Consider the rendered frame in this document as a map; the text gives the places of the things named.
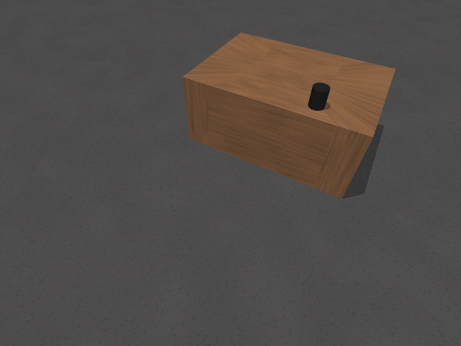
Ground can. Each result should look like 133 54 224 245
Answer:
308 83 331 111

